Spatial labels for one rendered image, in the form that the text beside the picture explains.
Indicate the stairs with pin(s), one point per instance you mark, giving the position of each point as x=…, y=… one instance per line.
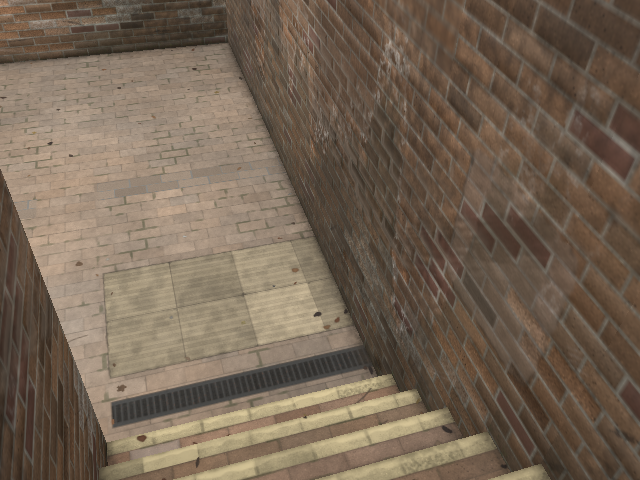
x=366, y=430

